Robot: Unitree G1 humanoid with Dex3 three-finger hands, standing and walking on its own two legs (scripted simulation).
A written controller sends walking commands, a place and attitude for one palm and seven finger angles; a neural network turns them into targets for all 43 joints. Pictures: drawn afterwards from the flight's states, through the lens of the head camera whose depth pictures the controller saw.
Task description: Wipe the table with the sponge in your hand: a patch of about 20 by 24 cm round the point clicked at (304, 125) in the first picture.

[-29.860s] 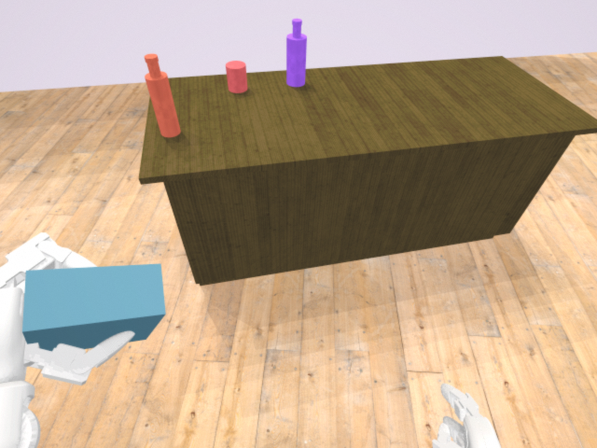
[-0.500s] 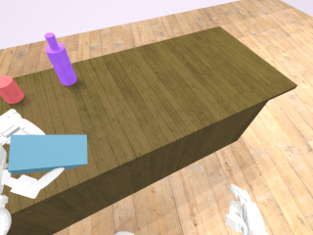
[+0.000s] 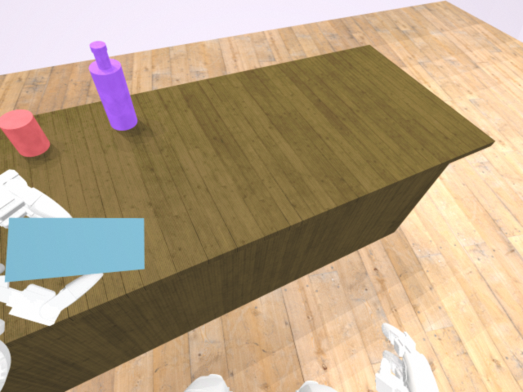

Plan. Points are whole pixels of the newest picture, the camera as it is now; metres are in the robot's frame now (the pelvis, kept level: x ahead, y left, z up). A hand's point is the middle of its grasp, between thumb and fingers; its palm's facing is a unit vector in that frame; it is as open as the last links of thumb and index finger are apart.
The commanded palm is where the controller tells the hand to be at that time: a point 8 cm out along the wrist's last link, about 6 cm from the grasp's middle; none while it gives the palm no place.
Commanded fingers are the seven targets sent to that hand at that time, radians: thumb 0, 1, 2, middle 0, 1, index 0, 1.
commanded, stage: step back with the hand held close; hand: left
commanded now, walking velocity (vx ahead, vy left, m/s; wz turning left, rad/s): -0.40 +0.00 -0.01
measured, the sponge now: (92, 248) +0.23 +0.22 +0.15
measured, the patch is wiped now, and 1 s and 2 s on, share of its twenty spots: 0.90 0.90 0.90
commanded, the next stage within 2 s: stop stepping back and stand still in 0.76 s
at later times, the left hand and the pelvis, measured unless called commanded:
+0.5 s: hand (42, 294) +0.17 +0.23 +0.18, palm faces +0.36 -0.81 -0.46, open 9.5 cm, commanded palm +0.10 +0.26 +0.19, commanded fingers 0.00 0.10 1.30 -1.20 -1.60 -1.20 -1.60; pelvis -0.07 -0.02 +0.01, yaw -1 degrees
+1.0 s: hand out of the picture +0.05 +0.17 +0.18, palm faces +0.40 -0.80 -0.44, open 9.5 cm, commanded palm -0.02 +0.21 +0.19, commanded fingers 0.00 0.10 1.30 -1.20 -1.60 -1.20 -1.60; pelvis -0.17 -0.07 +0.01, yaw +2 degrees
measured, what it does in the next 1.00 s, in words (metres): walks backwards: right foot, then left foot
